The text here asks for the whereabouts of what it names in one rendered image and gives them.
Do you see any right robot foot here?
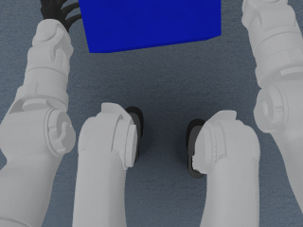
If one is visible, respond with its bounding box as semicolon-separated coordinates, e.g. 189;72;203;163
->
186;118;205;179

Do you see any left robot forearm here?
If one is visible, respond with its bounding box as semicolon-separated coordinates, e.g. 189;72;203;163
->
0;19;74;155

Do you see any carton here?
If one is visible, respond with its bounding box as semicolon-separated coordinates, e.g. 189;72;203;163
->
78;0;222;53

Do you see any left robot hand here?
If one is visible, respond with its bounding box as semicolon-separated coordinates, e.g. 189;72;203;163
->
40;0;82;34

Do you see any right robot forearm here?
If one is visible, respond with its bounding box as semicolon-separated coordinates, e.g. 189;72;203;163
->
241;0;303;88

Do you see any robot left upper arm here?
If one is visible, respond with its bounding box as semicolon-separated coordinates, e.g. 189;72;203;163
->
0;108;76;227

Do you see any right robot thigh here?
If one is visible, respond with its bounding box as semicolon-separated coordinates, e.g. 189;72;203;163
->
197;119;259;227

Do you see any robot right upper arm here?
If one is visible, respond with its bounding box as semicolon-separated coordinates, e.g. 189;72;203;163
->
253;79;303;214

